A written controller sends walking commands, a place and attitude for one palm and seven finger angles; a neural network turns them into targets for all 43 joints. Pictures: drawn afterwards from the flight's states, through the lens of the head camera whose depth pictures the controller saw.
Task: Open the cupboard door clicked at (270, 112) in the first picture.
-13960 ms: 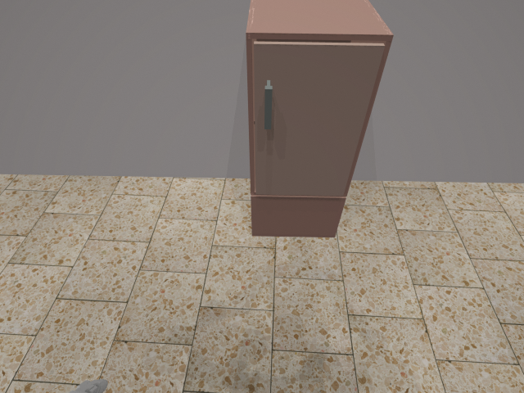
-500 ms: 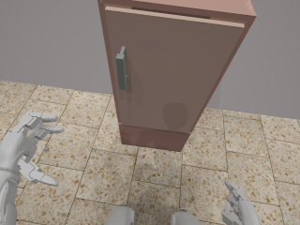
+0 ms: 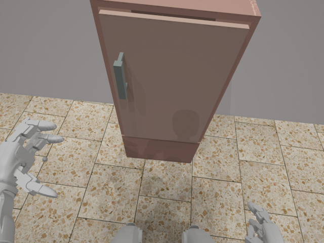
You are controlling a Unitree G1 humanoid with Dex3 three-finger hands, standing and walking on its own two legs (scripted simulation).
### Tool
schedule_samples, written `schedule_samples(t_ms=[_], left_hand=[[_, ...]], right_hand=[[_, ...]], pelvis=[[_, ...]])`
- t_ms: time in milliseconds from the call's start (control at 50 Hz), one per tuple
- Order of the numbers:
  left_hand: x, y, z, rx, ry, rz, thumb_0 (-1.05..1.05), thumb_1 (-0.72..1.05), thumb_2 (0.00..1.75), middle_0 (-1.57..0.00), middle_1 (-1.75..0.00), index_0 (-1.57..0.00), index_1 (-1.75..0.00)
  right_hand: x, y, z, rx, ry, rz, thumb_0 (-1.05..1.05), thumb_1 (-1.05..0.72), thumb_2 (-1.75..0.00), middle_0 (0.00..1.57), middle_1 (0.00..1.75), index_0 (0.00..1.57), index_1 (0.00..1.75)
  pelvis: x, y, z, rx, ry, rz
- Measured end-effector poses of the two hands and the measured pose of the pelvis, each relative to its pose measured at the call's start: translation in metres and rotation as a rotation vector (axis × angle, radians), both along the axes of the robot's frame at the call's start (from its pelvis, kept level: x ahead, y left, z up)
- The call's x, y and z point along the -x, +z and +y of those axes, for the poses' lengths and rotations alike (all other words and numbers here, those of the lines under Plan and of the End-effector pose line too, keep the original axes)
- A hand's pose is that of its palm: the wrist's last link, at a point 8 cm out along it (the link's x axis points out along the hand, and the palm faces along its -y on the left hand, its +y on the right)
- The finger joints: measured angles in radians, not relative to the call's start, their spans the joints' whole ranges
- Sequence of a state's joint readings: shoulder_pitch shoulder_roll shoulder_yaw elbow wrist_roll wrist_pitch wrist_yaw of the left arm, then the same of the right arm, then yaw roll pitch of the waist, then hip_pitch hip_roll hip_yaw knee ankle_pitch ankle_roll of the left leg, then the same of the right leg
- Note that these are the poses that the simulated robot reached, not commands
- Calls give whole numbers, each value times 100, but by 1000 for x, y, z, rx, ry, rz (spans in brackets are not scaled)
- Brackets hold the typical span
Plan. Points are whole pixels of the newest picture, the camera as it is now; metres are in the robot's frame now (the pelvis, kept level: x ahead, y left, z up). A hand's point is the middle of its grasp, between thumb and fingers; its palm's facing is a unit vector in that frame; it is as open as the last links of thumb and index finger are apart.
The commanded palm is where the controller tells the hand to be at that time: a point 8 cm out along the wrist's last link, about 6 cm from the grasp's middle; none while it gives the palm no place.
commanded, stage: raise the hand with hooked fingers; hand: left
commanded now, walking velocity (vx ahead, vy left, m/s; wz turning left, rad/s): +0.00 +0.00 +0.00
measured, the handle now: (122, 76) +0.56 +0.15 +0.04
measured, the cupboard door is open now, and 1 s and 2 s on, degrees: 0 0 0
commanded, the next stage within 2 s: move the hooked fingers beside the handle in 0.08 s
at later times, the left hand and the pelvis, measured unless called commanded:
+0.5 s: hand (59, 137) +0.34 +0.26 +0.05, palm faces -0.07 -1.00 -0.03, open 14.0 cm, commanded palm +0.31 +0.31 +0.05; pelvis +0.00 -0.01 -0.01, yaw +0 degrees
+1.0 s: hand (73, 115) +0.40 +0.25 +0.05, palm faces -0.06 -1.00 -0.01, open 14.0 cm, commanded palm +0.38 +0.29 +0.05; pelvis +0.00 +0.00 +0.00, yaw -1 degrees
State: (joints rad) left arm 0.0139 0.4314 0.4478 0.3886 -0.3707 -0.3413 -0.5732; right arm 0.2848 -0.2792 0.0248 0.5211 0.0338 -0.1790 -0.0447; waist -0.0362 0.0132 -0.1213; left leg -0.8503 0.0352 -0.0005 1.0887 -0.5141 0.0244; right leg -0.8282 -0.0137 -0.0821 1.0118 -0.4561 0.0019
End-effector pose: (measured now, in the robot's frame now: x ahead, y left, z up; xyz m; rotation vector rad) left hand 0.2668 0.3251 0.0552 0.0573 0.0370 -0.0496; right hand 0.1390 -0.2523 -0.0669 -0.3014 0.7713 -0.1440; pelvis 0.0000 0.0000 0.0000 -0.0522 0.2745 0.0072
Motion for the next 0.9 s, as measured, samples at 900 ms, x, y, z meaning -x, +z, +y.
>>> schedule_samples(t_ms=[900], left_hand=[[-105,-10,-25,43,-31,-12,-2,-50,30,-30,-120,-30,-120]], right_hand=[[42,-23,-10,22,-103,213,1,-91,-90,20,30,21,30]], pelvis=[[-5,-5,3,-3,-16,61]])
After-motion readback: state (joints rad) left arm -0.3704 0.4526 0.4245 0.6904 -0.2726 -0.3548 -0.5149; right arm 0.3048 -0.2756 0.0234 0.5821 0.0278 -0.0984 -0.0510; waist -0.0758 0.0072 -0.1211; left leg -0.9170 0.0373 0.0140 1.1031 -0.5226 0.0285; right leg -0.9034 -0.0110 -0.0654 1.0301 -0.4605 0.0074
